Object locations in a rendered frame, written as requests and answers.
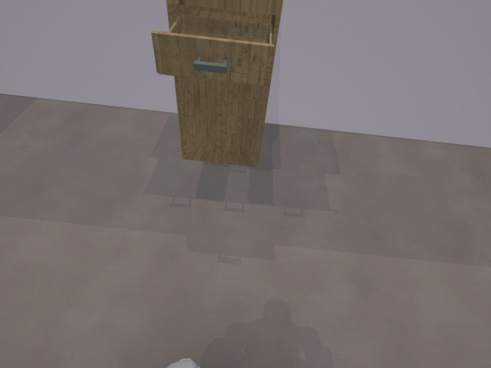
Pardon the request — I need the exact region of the handle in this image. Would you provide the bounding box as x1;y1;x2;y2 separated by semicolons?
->
194;57;227;74

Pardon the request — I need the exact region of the cabinet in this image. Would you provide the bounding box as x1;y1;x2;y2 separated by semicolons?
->
166;0;283;167

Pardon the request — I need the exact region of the drawer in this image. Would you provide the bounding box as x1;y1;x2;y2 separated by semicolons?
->
151;15;274;86

